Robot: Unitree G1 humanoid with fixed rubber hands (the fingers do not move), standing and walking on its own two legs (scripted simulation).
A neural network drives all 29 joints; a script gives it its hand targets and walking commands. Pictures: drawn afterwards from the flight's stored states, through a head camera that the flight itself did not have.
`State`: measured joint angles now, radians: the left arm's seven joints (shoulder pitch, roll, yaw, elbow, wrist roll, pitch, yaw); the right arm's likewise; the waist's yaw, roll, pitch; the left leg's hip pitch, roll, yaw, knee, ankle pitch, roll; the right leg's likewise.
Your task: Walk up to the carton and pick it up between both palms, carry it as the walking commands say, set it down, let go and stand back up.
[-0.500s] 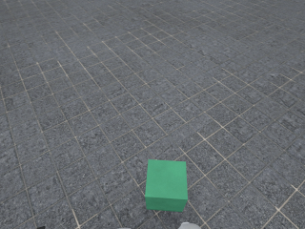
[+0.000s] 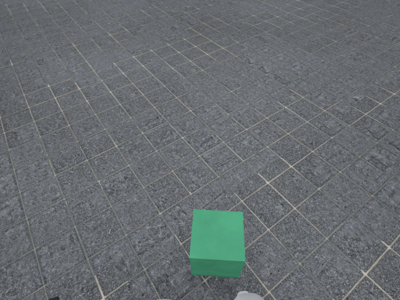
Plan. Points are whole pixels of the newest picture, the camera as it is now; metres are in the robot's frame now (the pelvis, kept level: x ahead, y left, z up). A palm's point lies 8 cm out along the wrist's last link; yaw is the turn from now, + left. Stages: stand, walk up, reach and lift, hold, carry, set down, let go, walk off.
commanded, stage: walk up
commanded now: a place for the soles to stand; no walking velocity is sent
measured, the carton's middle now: (216, 244) +0.44 -0.04 -0.61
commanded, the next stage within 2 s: none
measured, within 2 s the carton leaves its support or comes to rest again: neither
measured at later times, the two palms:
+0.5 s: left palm out of the picture +0.08 +0.33 -0.09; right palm out of the picture +0.07 -0.33 -0.10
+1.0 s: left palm out of the picture +0.08 +0.33 -0.09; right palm out of the picture +0.07 -0.32 -0.10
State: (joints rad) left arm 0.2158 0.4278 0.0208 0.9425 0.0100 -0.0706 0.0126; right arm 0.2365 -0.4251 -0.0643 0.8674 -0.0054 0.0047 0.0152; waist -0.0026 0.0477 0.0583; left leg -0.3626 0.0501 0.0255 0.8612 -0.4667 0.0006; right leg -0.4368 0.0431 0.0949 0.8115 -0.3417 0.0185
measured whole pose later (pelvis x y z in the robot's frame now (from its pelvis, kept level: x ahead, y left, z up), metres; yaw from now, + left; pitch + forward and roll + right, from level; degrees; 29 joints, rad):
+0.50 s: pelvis +0.00 +0.00 +0.00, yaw +0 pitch -2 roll -1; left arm 0.21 0.43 0.02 0.95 0.01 -0.07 0.01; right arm 0.24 -0.43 -0.06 0.88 -0.01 0.00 0.02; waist 0.00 0.05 0.06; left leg -0.36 0.06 0.03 0.86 -0.47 0.00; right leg -0.44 0.05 0.10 0.81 -0.34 0.02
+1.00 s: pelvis +0.00 +0.00 +0.00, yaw +0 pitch -2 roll -1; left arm 0.21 0.43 0.02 0.95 0.01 -0.06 0.01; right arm 0.24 -0.43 -0.06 0.90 -0.01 0.00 0.02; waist 0.00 0.04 0.06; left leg -0.36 0.04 0.03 0.86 -0.46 0.00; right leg -0.43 0.04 0.10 0.81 -0.34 0.02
